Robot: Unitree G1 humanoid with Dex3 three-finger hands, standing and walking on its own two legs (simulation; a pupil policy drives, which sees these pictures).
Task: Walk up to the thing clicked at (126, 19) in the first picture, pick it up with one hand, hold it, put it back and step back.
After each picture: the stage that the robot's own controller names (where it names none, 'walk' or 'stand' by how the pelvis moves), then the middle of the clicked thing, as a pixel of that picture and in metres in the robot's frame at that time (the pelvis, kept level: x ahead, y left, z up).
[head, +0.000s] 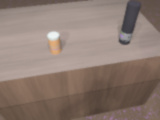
stand; (128, 24) +0.80 -0.22 -0.01
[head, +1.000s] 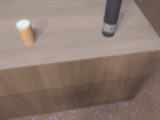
sink last; (111, 14) +0.73 -0.12 +0.02
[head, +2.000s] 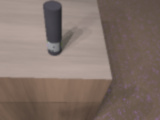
rise first; (53, 31) +0.60 +0.17 +0.02
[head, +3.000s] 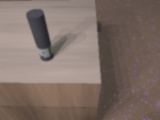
stand; (41, 37) +0.59 +0.24 +0.03
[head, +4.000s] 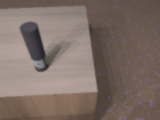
stand; (36, 49) +0.55 +0.25 -0.01
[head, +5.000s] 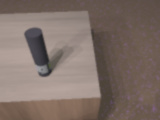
stand; (39, 54) +0.54 +0.23 -0.01
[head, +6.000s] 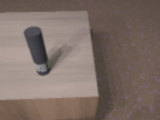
stand; (38, 53) +0.55 +0.24 -0.02
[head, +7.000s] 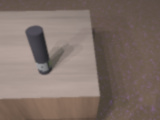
stand; (40, 52) +0.55 +0.23 -0.02
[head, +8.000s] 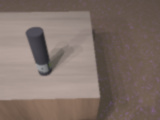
stand; (40, 53) +0.55 +0.23 -0.02
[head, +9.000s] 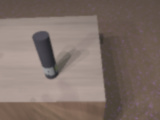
rise first; (47, 57) +0.54 +0.23 -0.01
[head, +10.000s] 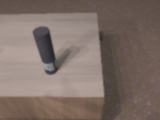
go down; (46, 52) +0.56 +0.23 -0.01
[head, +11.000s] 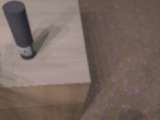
go down; (22, 34) +0.57 +0.22 +0.02
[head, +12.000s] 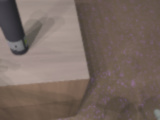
go down; (12, 26) +0.55 +0.22 +0.05
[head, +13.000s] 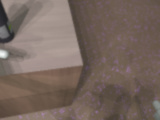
close in; out of the picture +0.57 +0.24 +0.08
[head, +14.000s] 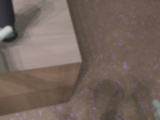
close; (0, 9) +0.55 +0.19 +0.09
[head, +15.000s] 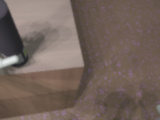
lift; (7, 40) +0.46 +0.20 +0.08
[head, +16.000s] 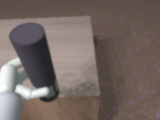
lift; (40, 69) +0.30 +0.14 +0.19
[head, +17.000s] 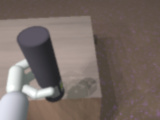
hold; (46, 70) +0.32 +0.13 +0.17
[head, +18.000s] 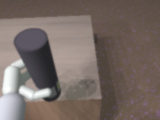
hold; (43, 71) +0.31 +0.13 +0.17
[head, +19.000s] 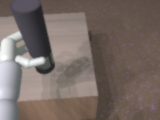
crouch; (37, 42) +0.41 +0.15 +0.19
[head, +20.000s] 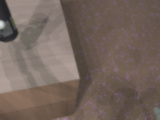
lower; out of the picture +0.53 +0.20 +0.17
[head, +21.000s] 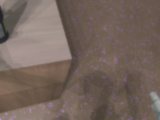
lower; out of the picture +0.55 +0.19 +0.09
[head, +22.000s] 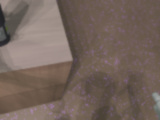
lower; out of the picture +0.54 +0.19 +0.09
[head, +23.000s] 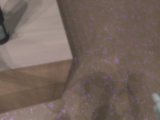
lower; out of the picture +0.54 +0.19 +0.09
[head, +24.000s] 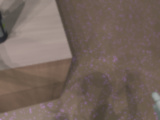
lower; out of the picture +0.55 +0.20 +0.10
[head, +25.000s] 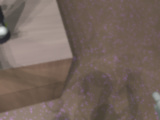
open; out of the picture +0.55 +0.19 +0.10
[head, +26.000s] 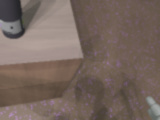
sink last; (6, 2) +0.54 +0.18 +0.09
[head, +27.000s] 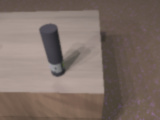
sink last; (54, 52) +0.53 +0.19 +0.04
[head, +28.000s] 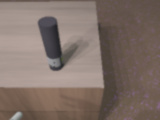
stand; (52, 46) +0.53 +0.18 +0.03
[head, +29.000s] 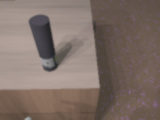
stand; (45, 46) +0.52 +0.19 +0.05
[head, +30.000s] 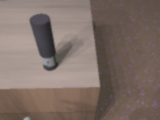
stand; (46, 45) +0.52 +0.19 +0.05
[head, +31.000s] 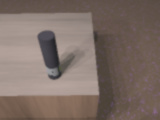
stand; (51, 57) +0.53 +0.18 -0.01
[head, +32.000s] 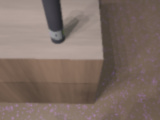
walk; (54, 19) +0.64 +0.15 +0.01
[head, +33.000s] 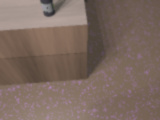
walk; out of the picture +0.87 +0.26 +0.02
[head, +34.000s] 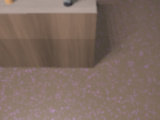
stand; out of the picture +1.17 +0.18 +0.01
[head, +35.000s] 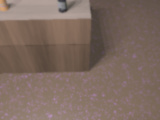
stand; out of the picture +1.17 +0.20 -0.02
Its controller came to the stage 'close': yes
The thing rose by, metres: 0.20
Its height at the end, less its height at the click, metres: +0.00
